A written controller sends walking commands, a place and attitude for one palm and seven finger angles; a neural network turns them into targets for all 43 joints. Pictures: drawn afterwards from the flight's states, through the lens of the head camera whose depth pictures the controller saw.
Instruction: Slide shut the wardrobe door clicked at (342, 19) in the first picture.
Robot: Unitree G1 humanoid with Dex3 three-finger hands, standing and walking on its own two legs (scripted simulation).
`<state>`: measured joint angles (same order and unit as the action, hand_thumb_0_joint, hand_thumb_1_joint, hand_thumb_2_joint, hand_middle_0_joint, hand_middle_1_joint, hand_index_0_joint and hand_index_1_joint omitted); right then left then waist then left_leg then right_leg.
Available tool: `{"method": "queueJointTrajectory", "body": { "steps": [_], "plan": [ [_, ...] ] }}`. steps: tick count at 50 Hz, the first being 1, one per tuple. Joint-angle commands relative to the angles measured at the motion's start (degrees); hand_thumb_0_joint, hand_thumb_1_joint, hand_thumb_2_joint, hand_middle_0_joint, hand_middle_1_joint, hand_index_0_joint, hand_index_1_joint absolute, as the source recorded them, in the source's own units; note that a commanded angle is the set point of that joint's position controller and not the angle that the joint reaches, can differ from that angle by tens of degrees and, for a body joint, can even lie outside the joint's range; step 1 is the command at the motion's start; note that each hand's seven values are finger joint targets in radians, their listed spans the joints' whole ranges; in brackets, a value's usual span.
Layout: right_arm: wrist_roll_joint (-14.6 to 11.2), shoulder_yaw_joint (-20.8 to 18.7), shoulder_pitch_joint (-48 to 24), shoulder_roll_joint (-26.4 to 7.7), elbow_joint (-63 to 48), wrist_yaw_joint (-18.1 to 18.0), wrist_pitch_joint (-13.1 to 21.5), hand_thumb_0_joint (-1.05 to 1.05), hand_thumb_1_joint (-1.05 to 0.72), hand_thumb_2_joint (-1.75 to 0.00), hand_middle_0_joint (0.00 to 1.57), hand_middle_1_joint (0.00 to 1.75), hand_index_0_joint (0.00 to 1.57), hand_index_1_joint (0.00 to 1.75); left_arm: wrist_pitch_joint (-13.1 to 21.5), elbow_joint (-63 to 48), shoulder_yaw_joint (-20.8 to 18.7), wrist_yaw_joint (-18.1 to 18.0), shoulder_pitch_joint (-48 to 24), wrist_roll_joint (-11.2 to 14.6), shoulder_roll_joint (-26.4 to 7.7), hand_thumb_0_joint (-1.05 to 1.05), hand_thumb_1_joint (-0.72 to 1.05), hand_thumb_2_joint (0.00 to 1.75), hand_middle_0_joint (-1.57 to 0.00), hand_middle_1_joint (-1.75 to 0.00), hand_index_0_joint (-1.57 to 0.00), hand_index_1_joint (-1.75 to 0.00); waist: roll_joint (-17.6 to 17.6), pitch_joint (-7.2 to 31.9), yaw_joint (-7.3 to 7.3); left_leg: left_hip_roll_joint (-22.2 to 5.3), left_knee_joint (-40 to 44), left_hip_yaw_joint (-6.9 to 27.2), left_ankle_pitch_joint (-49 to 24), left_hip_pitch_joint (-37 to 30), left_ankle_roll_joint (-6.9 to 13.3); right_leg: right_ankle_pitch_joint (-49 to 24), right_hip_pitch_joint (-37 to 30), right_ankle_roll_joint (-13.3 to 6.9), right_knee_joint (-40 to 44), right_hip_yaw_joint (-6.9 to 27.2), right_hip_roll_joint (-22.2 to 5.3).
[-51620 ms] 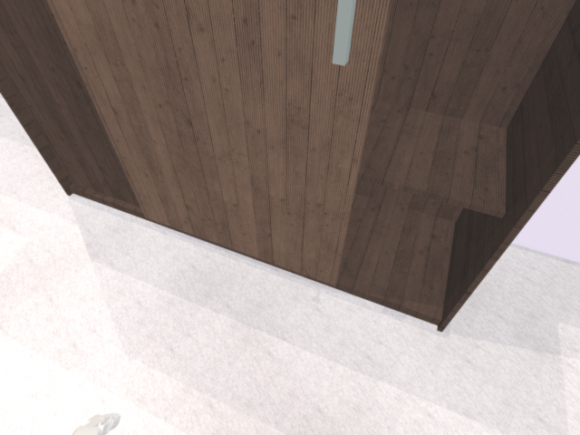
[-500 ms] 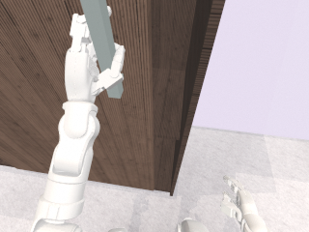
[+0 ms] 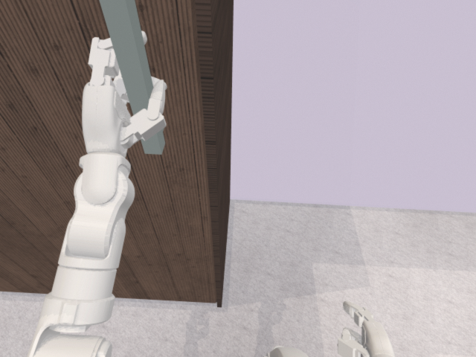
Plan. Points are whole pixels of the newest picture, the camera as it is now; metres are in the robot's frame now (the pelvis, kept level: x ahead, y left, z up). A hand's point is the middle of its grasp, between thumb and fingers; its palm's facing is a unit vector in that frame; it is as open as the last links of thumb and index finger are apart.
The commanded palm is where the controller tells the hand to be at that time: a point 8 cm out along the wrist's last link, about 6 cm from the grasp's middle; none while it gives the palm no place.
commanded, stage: step sideways, sliding the door along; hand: left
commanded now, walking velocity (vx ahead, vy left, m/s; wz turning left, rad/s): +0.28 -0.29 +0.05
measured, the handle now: (143, 75) +0.40 +0.17 +0.27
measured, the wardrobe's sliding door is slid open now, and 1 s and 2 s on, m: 0.00 0.00 0.00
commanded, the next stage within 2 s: stop walking and hold the door there in 0.46 s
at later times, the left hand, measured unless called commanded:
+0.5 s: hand (162, 106) +0.37 +0.14 +0.25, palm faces +0.48 -0.87 -0.06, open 7.5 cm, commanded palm +0.32 +0.11 +0.25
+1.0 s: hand (156, 106) +0.37 +0.15 +0.25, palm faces +0.63 -0.74 -0.23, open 7.7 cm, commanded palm +0.31 +0.17 +0.24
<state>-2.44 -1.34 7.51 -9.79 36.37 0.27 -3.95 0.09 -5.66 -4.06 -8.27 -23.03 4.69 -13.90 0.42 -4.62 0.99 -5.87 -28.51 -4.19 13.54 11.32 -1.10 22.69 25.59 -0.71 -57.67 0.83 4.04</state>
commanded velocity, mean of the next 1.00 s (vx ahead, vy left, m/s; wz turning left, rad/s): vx -0.01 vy -0.09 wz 0.01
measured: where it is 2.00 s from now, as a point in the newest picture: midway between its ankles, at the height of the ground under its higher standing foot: outside the picture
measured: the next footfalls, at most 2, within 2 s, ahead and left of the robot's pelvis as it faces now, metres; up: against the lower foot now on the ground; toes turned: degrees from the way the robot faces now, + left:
right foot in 0.20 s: +0.06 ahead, -0.26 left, +0.00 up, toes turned -3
left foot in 0.36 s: +0.05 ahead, +0.05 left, +0.00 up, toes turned +6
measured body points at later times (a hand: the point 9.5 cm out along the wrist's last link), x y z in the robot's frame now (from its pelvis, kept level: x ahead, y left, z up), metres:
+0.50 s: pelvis +0.04 -0.13 +0.00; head +0.06 -0.10 +0.45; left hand +0.33 +0.18 +0.25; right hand +0.25 -0.33 -0.08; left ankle +0.02 +0.04 -0.74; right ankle +0.05 -0.28 -0.68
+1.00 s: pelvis +0.09 -0.18 +0.00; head +0.06 -0.17 +0.45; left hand +0.33 +0.19 +0.26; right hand +0.25 -0.45 -0.08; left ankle +0.10 -0.06 -0.74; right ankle +0.14 -0.32 -0.74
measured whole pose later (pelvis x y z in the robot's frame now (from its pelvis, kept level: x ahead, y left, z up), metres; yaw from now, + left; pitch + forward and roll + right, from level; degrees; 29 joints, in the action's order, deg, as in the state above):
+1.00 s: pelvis +0.09 -0.18 +0.00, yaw -1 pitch -3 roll +0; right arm -3.6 -0.8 11.5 -16.6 37.1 -4.1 2.4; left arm 4.6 -3.0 -30.5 -8.5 -2.9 4.3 -30.4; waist 0.5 1.3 -0.2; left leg -2.2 -30.5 -2.6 15.8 12.0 -0.3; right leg 10.4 14.5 1.9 -27.6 1.1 -1.2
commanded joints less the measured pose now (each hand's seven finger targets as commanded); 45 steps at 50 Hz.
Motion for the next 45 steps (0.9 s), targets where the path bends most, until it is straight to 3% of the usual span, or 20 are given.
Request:
{"method": "queueJointTrajectory", "body": {
  "steps": [1, 7, 9, 13, 14, 16, 18, 19, 21, 24, 28, 29, 30, 32, 33, 34, 38, 40, 43, 45],
  "plan": [
    [-0.7, -1.8, -8.7, -7.2, -9.1, 0.7, 3.4, 0.00, -0.90, -0.90, 0.20, 0.30, 0.20, 0.30, 8.7, -17.0, 10.7, 4.8, -29.1, -1.0, 2.8, 0.00, 0.90, 0.90, -0.45, -1.40, -0.45, -1.40, 11.5, 20.0, -1.12, -17.1, 5.7, 6.5, -28.1, -14.1, 9.8, -1.0, -1.3, 0.5, 9.5, -0.9, -5.3],
    [-2.3, -0.7, -8.8, -6.6, -10.3, 0.8, 5.4, 0.00, -0.90, -0.90, 0.20, 0.30, 0.20, 0.30, 8.0, -13.3, 15.8, 4.9, -35.0, -0.3, 8.6, 0.00, 0.90, 0.90, -0.45, -1.40, -0.45, -1.40, 17.0, 18.1, -1.40, -11.8, -0.4, 2.7, -8.0, -3.8, 5.5, -8.8, -16.0, 1.3, 25.9, -7.6, -2.8],
    [-3.0, -0.9, -7.0, -6.1, -9.4, 0.6, 6.4, 0.00, -0.90, -0.90, 0.20, 0.30, 0.20, 0.30, 7.4, -10.9, 13.9, 4.5, -35.2, -0.6, 5.6, 0.00, 0.90, 0.90, -0.45, -1.40, -0.45, -1.40, 10.9, 19.6, -1.83, -6.8, -6.5, 1.4, -4.4, -4.5, 3.5, -12.2, -19.6, 1.4, 33.3, -6.8, -3.1],
    [-2.6, -1.3, -8.4, -5.6, -8.0, -0.8, 6.8, 0.00, -0.90, -0.90, 0.20, 0.30, 0.20, 0.30, 6.3, -12.3, 7.6, 2.3, -36.3, -0.6, -3.7, 0.00, 0.90, 0.90, -0.45, -1.40, -0.45, -1.40, -18.3, 19.2, -0.80, 4.4, -22.2, 1.5, 10.4, 8.9, 0.7, -28.2, -24.9, -6.8, 38.9, 13.6, -16.3],
    [-2.3, -1.0, -9.4, -5.9, -7.7, -1.3, 7.2, 0.00, -0.90, -0.90, 0.20, 0.30, 0.20, 0.30, 6.3, -12.9, 7.7, 2.4, -37.3, -0.6, -2.7, 0.00, 0.90, 0.90, -0.45, -1.40, -0.45, -1.40, -18.3, 17.0, -0.72, 3.4, -21.0, 3.1, 13.5, 9.6, 1.7, -26.4, -23.6, -8.3, 38.4, 13.2, -16.7],
    [-2.0, -0.4, -7.9, -5.3, -6.6, -1.9, 6.7, 0.00, -0.90, -0.90, 0.20, 0.30, 0.20, 0.30, 6.4, -16.3, 10.3, 2.4, -35.8, 0.7, 0.9, 0.00, 0.90, 0.90, -0.45, -1.40, -0.45, -1.40, -6.6, 19.0, -3.35, 1.6, 2.3, 2.3, 0.8, -3.4, 2.8, -31.3, -20.8, -4.9, 27.9, 2.2, -13.9],
    [-1.0, -2.1, -7.2, -8.3, -9.8, -1.3, 6.0, 0.00, -0.90, -0.90, 0.20, 0.30, 0.20, 0.30, 7.8, -22.2, 12.2, 3.4, -34.0, 1.9, 3.0, 0.00, 0.90, 0.90, -0.45, -1.40, -0.45, -1.40, 19.1, 23.4, -3.52, -17.6, 4.3, 23.7, -45.6, -29.7, 9.4, -5.9, 4.4, 1.5, 8.5, -4.2, -5.3],
    [-1.0, -1.8, -7.7, -7.7, -10.3, 0.0, 5.1, 0.00, -0.90, -0.90, 0.20, 0.30, 0.20, 0.30, 7.6, -18.6, 11.2, 3.8, -32.2, 1.1, 2.4, 0.00, 0.90, 0.90, -0.45, -1.40, -0.45, -1.40, 17.7, 24.0, -2.08, -21.8, 6.2, 28.1, -48.6, -29.1, 10.2, 8.0, 4.9, 0.6, 0.8, 0.6, -5.9],
    [-1.1, -2.2, -8.7, -6.8, -10.1, 1.1, 4.8, 0.00, -0.90, -0.90, 0.20, 0.30, 0.20, 0.30, 8.1, -24.2, 9.9, 3.9, -32.4, 1.2, 0.3, 0.00, 0.90, 0.90, -0.45, -1.40, -0.45, -1.40, 13.3, 19.4, -1.90, -19.9, 3.3, 19.2, -45.8, -23.5, 12.3, 6.2, 5.1, 1.1, -0.6, 1.2, -6.4],
    [-1.7, -2.8, -7.0, -7.8, -11.2, 2.5, 5.2, 0.00, -0.90, -0.90, 0.20, 0.30, 0.20, 0.30, 7.6, -25.5, 8.5, 3.8, -27.1, 0.6, -0.7, 0.00, 0.90, 0.90, -0.45, -1.40, -0.45, -1.40, 17.0, 20.7, -1.14, -16.0, -0.9, 7.9, -48.8, -26.3, 8.5, 1.6, 0.6, 1.1, 10.0, -2.5, -5.3],
    [-1.3, -2.8, -7.8, -8.7, -11.9, 3.5, 6.4, 0.00, -0.90, -0.90, 0.20, 0.30, 0.20, 0.30, 8.0, -25.6, 5.7, 4.4, -24.5, 0.2, -4.0, 0.00, 0.90, 0.90, -0.45, -1.40, -0.45, -1.40, 20.9, 17.1, -1.74, -15.8, 0.9, 4.4, -42.7, -17.4, 5.3, -5.5, -9.0, 1.6, 16.3, -5.4, -3.9],
    [-1.3, -3.8, -3.5, -12.9, -8.2, 1.8, 5.6, 0.00, -0.90, -0.90, 0.20, 0.30, 0.20, 0.30, 8.1, -3.1, -27.9, 2.1, -11.6, -1.8, -37.1, 0.00, 0.90, 0.90, -0.45, -1.40, -0.45, -1.40, 20.0, 16.9, -0.17, -14.3, 0.2, 1.7, -41.0, -16.3, 4.7, -5.3, -7.1, 2.4, 18.4, -6.4, -2.8],
    [-0.7, -3.0, -5.2, -11.8, -10.4, 2.2, 4.9, 0.00, -0.90, -0.90, 0.20, 0.30, 0.20, 0.30, 7.8, -7.3, -18.8, 3.5, -10.9, -1.2, -26.5, 0.00, 0.90, 0.90, -0.45, -1.40, -0.45, -1.40, 18.8, 15.3, 0.19, -13.0, -4.8, 2.4, -36.1, -10.6, 3.4, -11.7, -13.6, 1.3, 26.4, -5.3, -3.3],
    [-2.1, -1.9, -5.5, -9.8, -10.5, 1.6, 5.9, 0.00, -0.90, -0.90, 0.20, 0.30, 0.20, 0.30, 8.2, -10.4, -19.9, 4.0, -14.0, -1.7, -28.7, 0.00, 0.90, 0.90, -0.45, -1.40, -0.45, -1.40, 5.5, 18.6, -0.41, -4.7, -19.2, -1.2, -20.9, -5.2, 2.1, -32.6, -25.1, 0.4, 36.2, -0.3, -7.1],
    [-2.0, -1.5, -6.3, -8.8, -10.3, 0.6, 6.5, 0.00, -0.90, -0.90, 0.20, 0.30, 0.20, 0.30, 7.9, -7.2, -26.6, 3.1, -10.7, -1.8, -35.6, 0.00, 0.90, 0.90, -0.45, -1.40, -0.45, -1.40, -8.7, 20.1, -0.31, 2.5, -28.4, -1.7, 4.5, 7.4, 1.7, -53.1, -32.3, -4.1, 35.3, 13.1, -15.6],
    [-1.8, -1.0, -5.9, -8.9, -9.8, -0.1, 7.6, 0.00, -0.90, -0.90, 0.20, 0.30, 0.20, 0.30, 6.8, -1.7, -27.8, 2.9, -5.1, -1.5, -35.5, 0.00, 0.90, 0.90, -0.45, -1.40, -0.45, -1.40, -10.2, 20.1, -0.28, 5.0, -32.3, 4.5, 19.9, 9.4, 1.4, -57.5, -29.4, -6.6, 36.5, 16.3, -21.2],
    [-1.3, -0.1, -6.8, -10.1, -7.0, -3.2, 9.3, 0.00, -0.90, -0.90, 0.20, 0.30, 0.20, 0.30, 8.7, -8.0, -33.4, 0.1, -3.5, -0.1, -36.6, 0.00, 0.90, 0.90, -0.45, -1.40, -0.45, -1.40, -14.2, 16.9, -0.68, 2.3, -10.2, 6.8, 15.0, 6.5, 1.5, -38.3, -23.1, -5.8, 36.3, 13.5, -20.5],
    [-0.9, 0.5, -5.7, -9.8, -6.6, -4.5, 8.7, 0.00, -0.90, -0.90, 0.20, 0.30, 0.20, 0.30, 8.6, -6.9, -33.4, -0.9, 2.4, -0.2, -34.7, 0.00, 0.90, 0.90, -0.45, -1.40, -0.45, -1.40, -10.0, 20.5, -1.42, 4.2, 5.8, 3.6, 2.1, 0.5, 1.5, -38.2, -26.0, -2.9, 31.5, 7.8, -16.6],
    [-1.5, -1.1, -6.5, -11.6, -8.0, -4.6, 9.0, 0.00, -0.90, -0.90, 0.20, 0.30, 0.20, 0.30, 9.5, -11.4, -30.1, -1.0, 4.3, -0.5, -31.7, 0.00, 0.90, 0.90, -0.45, -1.40, -0.45, -1.40, 2.8, 21.9, -0.08, -4.8, 3.7, 8.4, -18.8, -7.3, 3.7, -29.2, -17.9, 0.8, 28.2, 4.3, -11.1],
    [-1.2, -0.8, -5.2, -11.8, -8.1, -4.4, 8.9, 0.00, -0.90, -0.90, 0.20, 0.30, 0.20, 0.30, 9.0, -8.2, -28.8, -0.6, 8.2, -1.1, -29.7, 0.00, 0.90, 0.90, -0.45, -1.40, -0.45, -1.40, 11.6, 16.5, -0.39, -6.0, 7.7, 9.8, -6.5, 0.4, 4.5, -14.7, -16.5, 1.3, 29.4, 2.5, -8.1]
  ]
}}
